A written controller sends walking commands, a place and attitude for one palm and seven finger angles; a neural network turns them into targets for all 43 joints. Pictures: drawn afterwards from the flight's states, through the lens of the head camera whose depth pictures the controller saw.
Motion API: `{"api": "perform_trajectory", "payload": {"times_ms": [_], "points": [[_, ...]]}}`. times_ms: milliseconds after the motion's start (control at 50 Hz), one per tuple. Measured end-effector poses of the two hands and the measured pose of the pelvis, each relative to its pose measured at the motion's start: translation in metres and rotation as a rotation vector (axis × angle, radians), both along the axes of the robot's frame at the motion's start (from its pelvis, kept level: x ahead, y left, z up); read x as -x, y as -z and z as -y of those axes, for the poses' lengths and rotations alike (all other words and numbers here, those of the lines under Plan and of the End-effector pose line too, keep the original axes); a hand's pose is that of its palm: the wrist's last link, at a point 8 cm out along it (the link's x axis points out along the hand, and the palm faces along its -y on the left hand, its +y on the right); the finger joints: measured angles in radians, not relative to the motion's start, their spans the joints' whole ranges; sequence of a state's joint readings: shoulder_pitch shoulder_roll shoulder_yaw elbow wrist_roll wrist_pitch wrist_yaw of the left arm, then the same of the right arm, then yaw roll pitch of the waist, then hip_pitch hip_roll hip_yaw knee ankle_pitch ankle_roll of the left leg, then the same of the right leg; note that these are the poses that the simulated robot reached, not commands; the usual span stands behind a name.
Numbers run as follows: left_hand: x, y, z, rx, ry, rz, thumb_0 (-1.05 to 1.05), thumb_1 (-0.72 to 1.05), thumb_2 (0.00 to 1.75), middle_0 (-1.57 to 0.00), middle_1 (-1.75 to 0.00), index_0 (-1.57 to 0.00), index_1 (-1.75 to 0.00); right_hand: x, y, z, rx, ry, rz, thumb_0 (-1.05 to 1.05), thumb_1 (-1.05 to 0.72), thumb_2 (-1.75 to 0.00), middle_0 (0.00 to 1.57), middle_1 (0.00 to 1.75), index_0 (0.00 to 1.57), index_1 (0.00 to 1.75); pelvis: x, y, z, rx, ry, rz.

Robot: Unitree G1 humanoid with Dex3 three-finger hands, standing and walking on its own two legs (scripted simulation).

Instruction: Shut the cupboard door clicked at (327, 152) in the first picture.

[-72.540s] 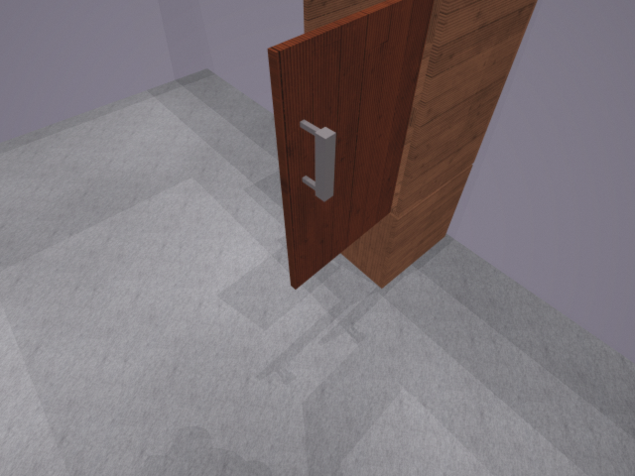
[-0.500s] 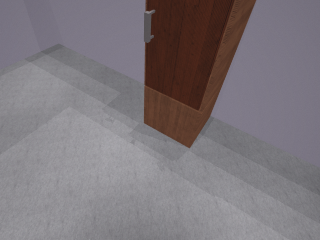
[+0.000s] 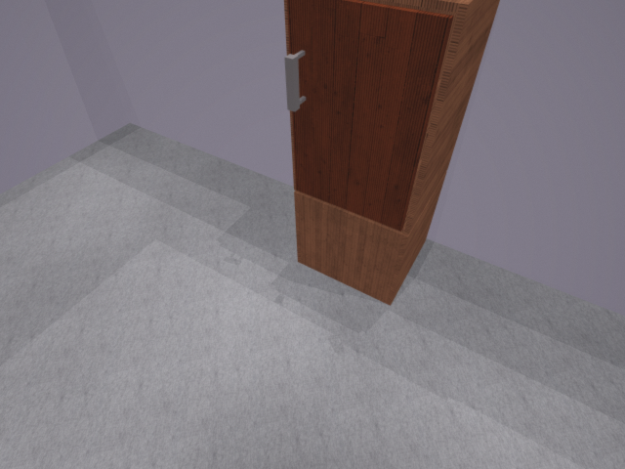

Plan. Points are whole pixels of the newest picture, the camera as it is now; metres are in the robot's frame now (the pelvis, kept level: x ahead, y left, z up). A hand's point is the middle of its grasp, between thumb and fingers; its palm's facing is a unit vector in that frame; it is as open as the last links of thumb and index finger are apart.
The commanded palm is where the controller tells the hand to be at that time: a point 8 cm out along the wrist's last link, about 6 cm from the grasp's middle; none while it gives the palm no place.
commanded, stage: let the arm hang, fingers relaxed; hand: left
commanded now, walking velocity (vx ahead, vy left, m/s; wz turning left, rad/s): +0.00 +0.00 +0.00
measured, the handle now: (297, 80) +0.99 +0.11 +0.05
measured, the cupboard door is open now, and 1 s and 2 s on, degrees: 0 0 0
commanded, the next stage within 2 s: look to check the result in 0.28 s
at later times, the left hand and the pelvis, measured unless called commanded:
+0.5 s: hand out of the picture -0.01 +0.16 -0.18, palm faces +0.04 -0.98 -0.18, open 7.4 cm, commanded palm none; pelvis +0.01 -0.01 +0.00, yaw -1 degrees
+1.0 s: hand out of the picture +0.02 +0.17 -0.17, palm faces +0.03 -0.98 -0.20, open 7.4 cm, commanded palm none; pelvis +0.01 -0.01 +0.00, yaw -1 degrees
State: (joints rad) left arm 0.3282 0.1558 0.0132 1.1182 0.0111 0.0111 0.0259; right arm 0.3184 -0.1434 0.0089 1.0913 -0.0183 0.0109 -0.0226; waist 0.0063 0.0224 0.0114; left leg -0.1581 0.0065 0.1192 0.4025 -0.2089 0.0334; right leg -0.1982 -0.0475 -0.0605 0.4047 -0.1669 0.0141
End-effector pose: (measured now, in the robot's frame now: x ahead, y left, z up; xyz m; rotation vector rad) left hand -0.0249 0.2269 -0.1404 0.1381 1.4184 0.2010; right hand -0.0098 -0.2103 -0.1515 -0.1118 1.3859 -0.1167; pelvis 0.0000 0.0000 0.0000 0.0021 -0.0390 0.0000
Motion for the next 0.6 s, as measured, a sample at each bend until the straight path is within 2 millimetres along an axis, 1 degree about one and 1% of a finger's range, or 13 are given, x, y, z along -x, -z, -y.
{"api": "perform_trajectory", "payload": {"times_ms": [160,260,420,600], "points": [[-0.003,0.006,0.02,0.051,0.006,-0.007,0.0,0.91,0.9,-0.2,-0.3,-0.2,-0.3,0.01,-0.002,0.001,0.01,0.026,-0.028,0.01,-0.91,-0.9,0.2,0.29,0.2,0.3,-0.002,0.0,0.001,-0.003,0.007,-0.003],[-0.004,0.008,0.027,0.064,0.008,-0.012,0.0,0.91,0.9,-0.2,-0.3,-0.2,-0.3,0.016,-0.003,0.004,0.017,0.038,-0.048,0.01,-0.91,-0.9,0.2,0.29,0.2,0.3,-0.003,0.0,0.003,-0.002,0.009,-0.004],[-0.007,0.007,0.024,0.051,0.011,-0.015,0.0,0.91,0.9,-0.2,-0.3,-0.2,-0.3,0.02,-0.004,0.006,0.019,0.047,-0.064,0.01,-0.91,-0.9,0.2,0.29,0.2,0.3,-0.006,0.0,0.006,0.0,0.01,-0.006],[-0.016,0.004,0.014,0.02,0.018,-0.002,0.0,0.91,0.9,-0.2,-0.3,-0.2,-0.3,0.012,-0.002,0.009,0.017,0.045,-0.05,0.01,-0.91,-0.9,0.2,0.29,0.2,0.3,-0.008,0.0,0.008,0.001,0.011,-0.005]]}}
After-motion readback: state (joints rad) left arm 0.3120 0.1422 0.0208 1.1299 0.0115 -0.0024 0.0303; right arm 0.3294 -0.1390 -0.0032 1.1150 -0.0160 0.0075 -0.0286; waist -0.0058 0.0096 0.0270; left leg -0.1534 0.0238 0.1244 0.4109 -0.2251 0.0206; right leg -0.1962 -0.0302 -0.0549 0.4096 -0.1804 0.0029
